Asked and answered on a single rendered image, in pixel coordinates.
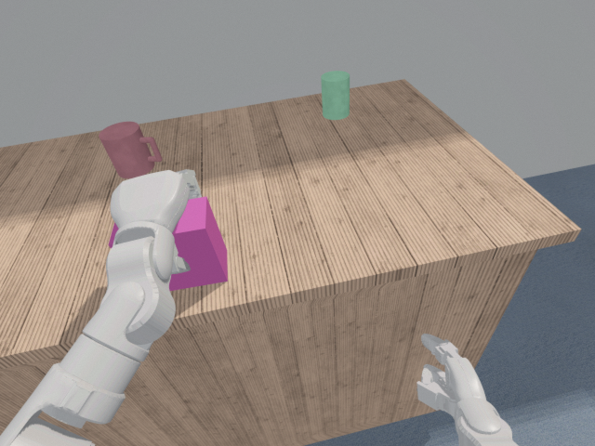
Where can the table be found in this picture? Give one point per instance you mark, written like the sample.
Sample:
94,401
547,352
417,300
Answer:
347,240

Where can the sponge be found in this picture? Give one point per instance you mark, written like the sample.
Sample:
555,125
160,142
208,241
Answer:
199,242

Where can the robot left hand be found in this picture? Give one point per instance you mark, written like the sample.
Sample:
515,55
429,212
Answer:
160,198

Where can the robot left forearm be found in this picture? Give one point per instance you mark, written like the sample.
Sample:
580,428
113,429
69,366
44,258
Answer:
137,309

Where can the left robot upper arm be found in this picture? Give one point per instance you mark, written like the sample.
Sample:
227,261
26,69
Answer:
41,433

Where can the robot right forearm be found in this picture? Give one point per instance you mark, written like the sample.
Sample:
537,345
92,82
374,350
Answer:
479,424

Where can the robot right hand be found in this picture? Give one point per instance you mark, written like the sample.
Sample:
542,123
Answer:
443,390

